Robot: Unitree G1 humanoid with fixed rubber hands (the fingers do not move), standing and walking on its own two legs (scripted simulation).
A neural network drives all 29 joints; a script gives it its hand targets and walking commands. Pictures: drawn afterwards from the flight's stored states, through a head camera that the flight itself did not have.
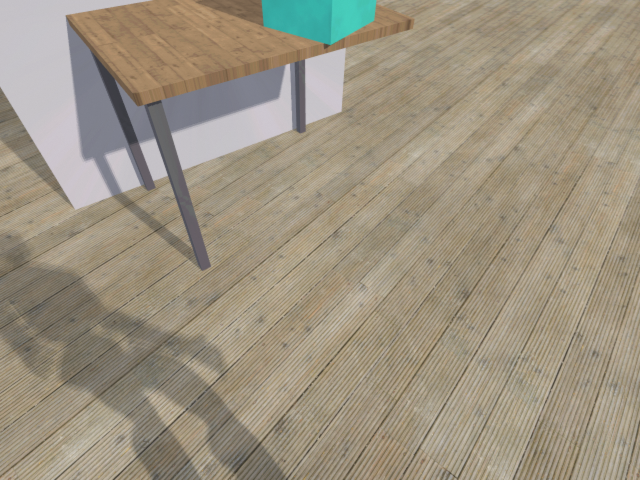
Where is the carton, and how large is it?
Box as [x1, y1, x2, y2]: [262, 0, 375, 44]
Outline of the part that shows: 262,0 264,26 328,44 333,43 372,21 374,17 375,0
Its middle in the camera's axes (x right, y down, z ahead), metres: +0.01 -0.88 +1.26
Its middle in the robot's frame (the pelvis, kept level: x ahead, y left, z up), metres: +1.54 +0.04 +0.14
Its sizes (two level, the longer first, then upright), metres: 0.287 0.278 0.272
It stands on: a table, 0.78 m high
